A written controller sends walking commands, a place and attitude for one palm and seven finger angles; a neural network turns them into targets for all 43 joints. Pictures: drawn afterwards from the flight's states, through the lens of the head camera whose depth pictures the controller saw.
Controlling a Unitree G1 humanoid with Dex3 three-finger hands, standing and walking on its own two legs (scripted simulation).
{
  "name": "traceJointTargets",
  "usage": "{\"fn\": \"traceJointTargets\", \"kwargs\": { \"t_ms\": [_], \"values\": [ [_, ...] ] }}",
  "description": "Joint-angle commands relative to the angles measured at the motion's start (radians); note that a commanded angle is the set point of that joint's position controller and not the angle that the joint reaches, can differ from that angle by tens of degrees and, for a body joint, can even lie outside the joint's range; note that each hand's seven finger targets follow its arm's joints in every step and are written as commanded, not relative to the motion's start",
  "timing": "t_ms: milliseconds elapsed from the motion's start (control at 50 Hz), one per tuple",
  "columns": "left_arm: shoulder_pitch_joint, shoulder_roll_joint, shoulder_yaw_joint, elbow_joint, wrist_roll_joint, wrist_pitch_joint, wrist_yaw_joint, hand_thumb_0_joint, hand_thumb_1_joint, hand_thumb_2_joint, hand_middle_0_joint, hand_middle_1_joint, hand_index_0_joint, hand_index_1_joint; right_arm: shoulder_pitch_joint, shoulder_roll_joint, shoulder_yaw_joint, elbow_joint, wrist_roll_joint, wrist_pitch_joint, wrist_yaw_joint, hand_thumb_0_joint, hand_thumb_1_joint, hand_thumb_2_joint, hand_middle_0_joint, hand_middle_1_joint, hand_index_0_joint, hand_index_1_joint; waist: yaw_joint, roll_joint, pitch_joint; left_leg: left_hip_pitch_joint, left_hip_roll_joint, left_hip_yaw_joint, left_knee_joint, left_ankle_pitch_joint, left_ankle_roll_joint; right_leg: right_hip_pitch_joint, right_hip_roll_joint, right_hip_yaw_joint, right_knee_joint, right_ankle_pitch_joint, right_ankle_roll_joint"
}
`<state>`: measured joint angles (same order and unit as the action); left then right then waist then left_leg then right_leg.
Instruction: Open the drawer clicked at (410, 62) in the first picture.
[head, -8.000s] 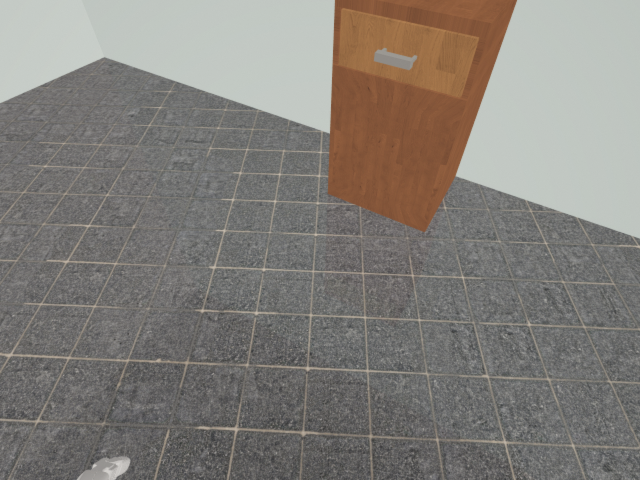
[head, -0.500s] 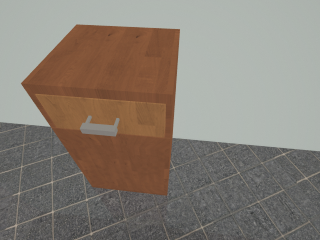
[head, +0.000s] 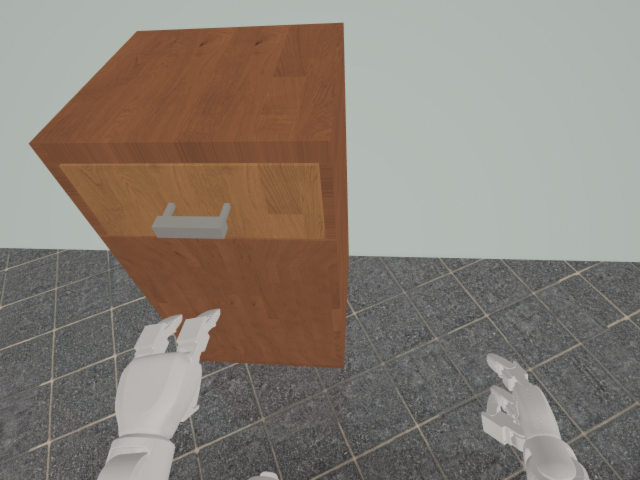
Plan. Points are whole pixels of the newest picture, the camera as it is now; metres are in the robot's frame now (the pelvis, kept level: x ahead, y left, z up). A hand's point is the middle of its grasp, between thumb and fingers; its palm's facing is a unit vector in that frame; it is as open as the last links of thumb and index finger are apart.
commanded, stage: raise the hand with hooked fingers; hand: left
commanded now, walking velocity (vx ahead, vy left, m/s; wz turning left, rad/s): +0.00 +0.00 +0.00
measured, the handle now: (194, 217) +0.52 +0.29 +0.00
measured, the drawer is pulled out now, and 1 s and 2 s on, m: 0.00 0.00 0.00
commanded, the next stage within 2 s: move the hooked fingers above the handle in 1.54 s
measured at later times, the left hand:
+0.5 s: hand (139, 372) +0.23 +0.25 +0.04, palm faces +0.02 -0.12 -0.99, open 11.2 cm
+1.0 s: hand (90, 308) +0.27 +0.30 +0.10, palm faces +0.08 -0.09 -0.99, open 13.6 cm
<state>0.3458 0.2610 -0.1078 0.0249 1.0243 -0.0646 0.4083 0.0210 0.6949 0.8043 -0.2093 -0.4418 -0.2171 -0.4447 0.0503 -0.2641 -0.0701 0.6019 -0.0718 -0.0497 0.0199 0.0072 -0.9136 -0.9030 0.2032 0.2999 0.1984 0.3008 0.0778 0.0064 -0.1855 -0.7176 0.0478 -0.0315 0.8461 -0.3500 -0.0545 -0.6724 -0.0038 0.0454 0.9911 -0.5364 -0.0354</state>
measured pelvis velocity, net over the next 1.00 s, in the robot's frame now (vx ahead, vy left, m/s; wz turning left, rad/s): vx -0.01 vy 0.06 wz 0.01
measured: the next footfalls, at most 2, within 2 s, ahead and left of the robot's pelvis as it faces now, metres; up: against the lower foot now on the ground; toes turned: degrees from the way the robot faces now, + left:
none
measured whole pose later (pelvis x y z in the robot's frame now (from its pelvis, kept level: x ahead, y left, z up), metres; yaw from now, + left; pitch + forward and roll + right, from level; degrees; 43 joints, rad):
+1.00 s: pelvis -0.01 +0.06 +0.04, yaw +1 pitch +2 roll +0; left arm -0.01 0.42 -0.10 0.05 0.99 0.10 0.16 0.00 -0.44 0.33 -0.31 -1.16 -0.32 -1.17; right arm 0.08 -0.20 0.01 0.61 -0.02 0.07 -0.04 0.01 -0.91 -0.90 0.21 0.30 0.20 0.30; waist 0.08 0.06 -0.04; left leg -0.44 0.01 -0.05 0.64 -0.25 -0.02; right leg -0.32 -0.05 0.04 0.65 -0.37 0.04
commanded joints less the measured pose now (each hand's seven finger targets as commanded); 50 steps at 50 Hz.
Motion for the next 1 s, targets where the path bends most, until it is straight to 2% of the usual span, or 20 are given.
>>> {"fn": "traceJointTargets", "kwargs": {
  "t_ms": [0, 40, 80, 100, 140, 180, 220, 260, 300, 340, 380, 480, 520, 540, 580, 680, 760, 820, 880, 980],
  "values": [
    [0.061, 0.235, 0.169, -0.225, 0.137, 0.030, 0.114, 0.000, 0.457, 0.710, -0.232, -0.585, -0.232, -0.585, -0.082, -0.039, 0.006, -0.229, 0.001, 0.062, 0.018, 0.000, -0.900, -0.900, 0.200, 0.300, 0.200, 0.300, 0.064, 0.020, -0.124, 0.117, -0.126, 0.072, 0.043, 0.207, 0.061, 0.036, 0.021, 0.101, -0.168, 0.341, -0.033],
    [-0.061, 0.212, 0.159, -0.256, 0.098, 0.071, 0.138, 0.000, 0.410, 0.690, -0.235, -0.615, -0.235, -0.615, -0.099, -0.031, 0.001, -0.240, 0.012, 0.091, -0.008, 0.000, -0.900, -0.900, 0.200, 0.300, 0.200, 0.300, 0.027, -0.003, -0.145, 0.134, -0.123, 0.073, 0.050, 0.127, 0.077, 0.054, 0.015, 0.109, -0.209, 0.306, -0.019],
    [-0.230, 0.240, 0.165, -0.277, 0.074, 0.085, 0.147, 0.000, 0.363, 0.670, -0.238, -0.645, -0.238, -0.645, -0.108, -0.025, 0.006, -0.228, 0.008, 0.091, -0.040, 0.000, -0.900, -0.900, 0.200, 0.300, 0.200, 0.300, -0.025, -0.057, -0.115, 0.138, -0.119, 0.056, 0.070, 0.067, 0.087, 0.021, 0.013, 0.115, -0.256, 0.223, -0.005],
    [-0.266, 0.237, 0.152, -0.257, 0.061, 0.085, 0.142, 0.000, 0.340, 0.660, -0.240, -0.660, -0.240, -0.660, -0.102, -0.026, 0.007, -0.219, 0.006, 0.082, -0.052, 0.000, -0.900, -0.900, 0.200, 0.300, 0.200, 0.300, -0.042, -0.081, -0.095, 0.149, -0.114, 0.053, 0.067, 0.043, 0.092, 0.016, 0.007, 0.112, -0.283, 0.190, 0.003],
    [-0.314, 0.238, 0.124, -0.230, 0.039, 0.078, 0.109, 0.000, 0.293, 0.640, -0.243, -0.690, -0.243, -0.690, -0.100, -0.028, 0.013, -0.201, 0.006, 0.065, -0.069, 0.000, -0.900, -0.900, 0.200, 0.300, 0.200, 0.300, -0.058, -0.065, -0.074, 0.181, -0.105, 0.043, 0.045, 0.028, 0.098, 0.007, 0.005, 0.083, -0.303, 0.172, 0.010],
    [-0.345, 0.238, 0.104, -0.223, 0.020, 0.073, 0.067, 0.000, 0.247, 0.620, -0.247, -0.720, -0.247, -0.720, -0.099, -0.031, 0.018, -0.186, 0.008, 0.051, -0.079, 0.000, -0.900, -0.900, 0.200, 0.300, 0.200, 0.300, -0.058, -0.028, -0.104, 0.220, -0.097, 0.040, 0.013, 0.038, 0.099, 0.026, 0.005, 0.052, -0.300, 0.190, 0.014],
    [-0.319, 0.219, 0.074, -0.179, 0.010, 0.077, 0.021, 0.000, 0.200, 0.600, -0.250, -0.750, -0.250, -0.750, -0.082, -0.032, 0.023, -0.170, 0.011, 0.044, -0.082, 0.000, -0.900, -0.900, 0.200, 0.300, 0.200, 0.300, -0.051, 0.012, -0.083, 0.255, -0.091, 0.039, -0.025, 0.053, 0.097, 0.036, 0.008, 0.013, -0.306, 0.208, 0.013],
    [-0.314, 0.207, 0.055, -0.153, -0.004, 0.083, -0.023, 0.000, 0.153, 0.580, -0.253, -0.780, -0.253, -0.780, -0.071, -0.034, 0.026, -0.163, 0.017, 0.042, -0.083, 0.000, -0.900, -0.900, 0.200, 0.300, 0.200, 0.300, -0.045, -0.012, -0.074, 0.263, -0.089, 0.040, -0.059, 0.060, 0.096, 0.069, 0.009, -0.005, -0.325, 0.218, 0.016],
    [-0.276, 0.222, 0.077, -0.123, -0.016, 0.091, -0.055, 0.000, 0.107, 0.560, -0.257, -0.810, -0.257, -0.810, -0.053, -0.039, 0.028, -0.161, 0.023, 0.041, -0.082, 0.000, -0.900, -0.900, 0.200, 0.300, 0.200, 0.300, -0.029, -0.045, -0.075, 0.263, -0.088, 0.041, -0.093, 0.065, 0.091, 0.113, 0.010, -0.015, -0.341, 0.214, 0.019],
    [-0.243, 0.260, 0.122, -0.133, -0.014, 0.085, -0.069, 0.000, 0.060, 0.540, -0.260, -0.840, -0.260, -0.840, -0.048, -0.039, 0.029, -0.162, 0.021, 0.043, -0.081, 0.000, -0.900, -0.900, 0.200, 0.300, 0.200, 0.300, -0.004, -0.036, -0.078, 0.269, -0.090, 0.046, -0.120, 0.088, 0.087, 0.156, 0.007, -0.020, -0.349, 0.237, 0.017],
    [-0.237, 0.278, 0.157, -0.125, -0.006, 0.084, -0.066, 0.000, 0.013, 0.520, -0.263, -0.870, -0.263, -0.870, -0.045, -0.039, 0.025, -0.161, 0.022, 0.046, -0.076, 0.000, -0.900, -0.900, 0.200, 0.300, 0.200, 0.300, 0.004, -0.030, -0.066, 0.274, -0.089, 0.051, -0.139, 0.097, 0.082, 0.171, 0.011, -0.030, -0.358, 0.237, 0.016],
    [-0.298, 0.283, 0.179, -0.166, -0.006, 0.080, -0.031, 0.000, -0.103, 0.470, -0.272, -0.945, -0.272, -0.945, -0.038, -0.043, 0.014, -0.161, 0.024, 0.048, -0.070, 0.000, -0.900, -0.900, 0.200, 0.300, 0.200, 0.300, -0.004, -0.013, -0.064, 0.307, -0.089, 0.059, -0.166, 0.100, 0.080, 0.178, 0.020, -0.059, -0.364, 0.220, 0.012],
    [-0.330, 0.267, 0.155, -0.171, -0.006, 0.086, -0.022, 0.000, -0.150, 0.450, -0.275, -0.975, -0.275, -0.975, -0.032, -0.047, 0.008, -0.159, 0.027, 0.047, -0.068, 0.000, -0.900, -0.900, 0.200, 0.300, 0.200, 0.300, -0.013, 0.007, -0.051, 0.331, -0.087, 0.062, -0.175, 0.098, 0.082, 0.166, 0.021, -0.070, -0.367, 0.216, 0.010],
    [-0.353, 0.270, 0.152, -0.188, -0.006, 0.090, -0.021, 0.000, -0.173, 0.440, -0.277, -0.990, -0.277, -0.990, -0.029, -0.052, 0.004, -0.153, 0.027, 0.047, -0.066, 0.000, -0.900, -0.900, 0.200, 0.300, 0.200, 0.300, -0.016, 0.020, -0.081, 0.352, -0.085, 0.062, -0.179, 0.113, 0.081, 0.176, 0.024, -0.073, -0.362, 0.232, 0.009],
    [-0.391, 0.266, 0.136, -0.202, -0.005, 0.105, -0.028, 0.000, -0.220, 0.420, -0.280, -1.020, -0.280, -1.020, -0.036, -0.056, 0.000, -0.155, 0.031, 0.048, -0.065, 0.000, -0.900, -0.900, 0.200, 0.300, 0.200, 0.300, -0.021, 0.039, -0.086, 0.377, -0.085, 0.057, -0.189, 0.125, 0.081, 0.178, 0.030, -0.084, -0.363, 0.242, 0.006],
    [-0.424, 0.273, 0.121, -0.216, -0.016, 0.137, -0.075, 0.000, -0.337, 0.370, -0.288, -1.095, -0.288, -1.095, -0.041, -0.068, 0.000, -0.151, 0.037, 0.053, -0.064, 0.000, -0.900, -0.900, 0.200, 0.300, 0.200, 0.300, -0.013, 0.054, -0.092, 0.424, -0.078, 0.044, -0.232, 0.169, 0.076, 0.219, 0.034, -0.099, -0.370, 0.283, 0.003],
    [-0.454, 0.290, 0.120, -0.210, -0.020, 0.153, -0.120, 0.000, -0.430, 0.330, -0.295, -1.155, -0.295, -1.155, -0.049, -0.064, 0.008, -0.145, 0.043, 0.063, -0.066, 0.000, -0.900, -0.900, 0.200, 0.300, 0.200, 0.300, -0.008, 0.039, -0.070, 0.448, -0.075, 0.042, -0.263, 0.191, 0.073, 0.251, 0.034, -0.102, -0.393, 0.307, 0.005],
    [-0.522, 0.292, 0.111, -0.204, -0.019, 0.161, -0.154, 0.000, -0.500, 0.300, -0.300, -1.200, -0.300, -1.200, -0.057, -0.061, 0.015, -0.142, 0.046, 0.074, -0.067, 0.000, -0.900, -0.900, 0.200, 0.300, 0.200, 0.300, -0.015, 0.057, -0.053, 0.469, -0.071, 0.038, -0.292, 0.178, 0.068, 0.260, 0.038, -0.107, -0.413, 0.289, 0.005],
    [-0.572, 0.324, 0.130, -0.189, -0.024, 0.163, -0.186, 0.000, -0.500, 0.300, -0.300, -1.200, -0.300, -1.200, -0.059, -0.061, 0.021, -0.137, 0.047, 0.077, -0.074, 0.000, -0.900, -0.900, 0.200, 0.300, 0.200, 0.300, -0.010, 0.059, -0.053, 0.487, -0.074, 0.038, -0.313, 0.182, 0.066, 0.290, 0.040, -0.105, -0.436, 0.293, 0.005],
    [-0.652, 0.350, 0.136, -0.180, -0.037, 0.144, -0.241, 0.000, -0.500, 0.300, -0.300, -1.200, -0.300, -1.200, -0.059, -0.060, 0.028, -0.129, 0.049, 0.083, -0.080, 0.000, -0.900, -0.900, 0.200, 0.300, 0.200, 0.300, -0.019, 0.059, -0.057, 0.523, -0.077, 0.037, -0.328, 0.216, 0.066, 0.322, 0.040, -0.104, -0.467, 0.323, 0.008]
  ]
}}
